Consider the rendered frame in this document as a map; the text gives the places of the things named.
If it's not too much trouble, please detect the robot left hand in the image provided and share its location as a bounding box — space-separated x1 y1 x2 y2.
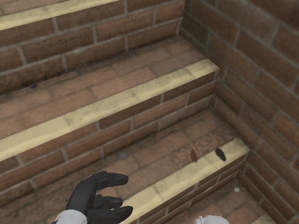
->
65 171 134 224

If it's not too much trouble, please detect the robot left forearm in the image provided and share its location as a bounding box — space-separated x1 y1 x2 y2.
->
51 209 88 224

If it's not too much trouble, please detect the right robot thigh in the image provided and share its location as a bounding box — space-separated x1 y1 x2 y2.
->
193 215 229 224

